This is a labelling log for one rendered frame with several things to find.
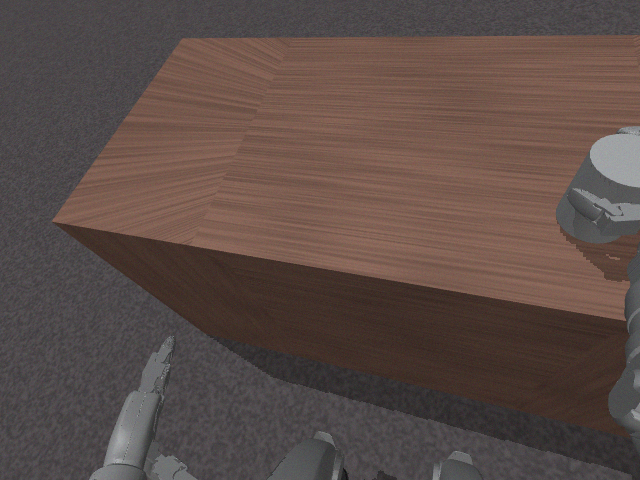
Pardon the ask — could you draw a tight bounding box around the left robot arm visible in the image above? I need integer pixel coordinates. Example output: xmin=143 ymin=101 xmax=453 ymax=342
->
xmin=89 ymin=464 xmax=147 ymax=480

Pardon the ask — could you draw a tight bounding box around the right robot hand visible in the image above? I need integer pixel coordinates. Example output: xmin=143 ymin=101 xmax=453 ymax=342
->
xmin=567 ymin=126 xmax=640 ymax=236

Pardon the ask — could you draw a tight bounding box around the can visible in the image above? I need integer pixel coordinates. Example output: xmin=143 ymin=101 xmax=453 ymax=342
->
xmin=556 ymin=134 xmax=640 ymax=244

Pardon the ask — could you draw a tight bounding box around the left robot hand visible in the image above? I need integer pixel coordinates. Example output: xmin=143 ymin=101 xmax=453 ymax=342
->
xmin=103 ymin=335 xmax=198 ymax=480

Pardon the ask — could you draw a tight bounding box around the right robot arm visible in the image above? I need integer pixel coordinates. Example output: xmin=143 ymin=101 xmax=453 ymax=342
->
xmin=608 ymin=241 xmax=640 ymax=457

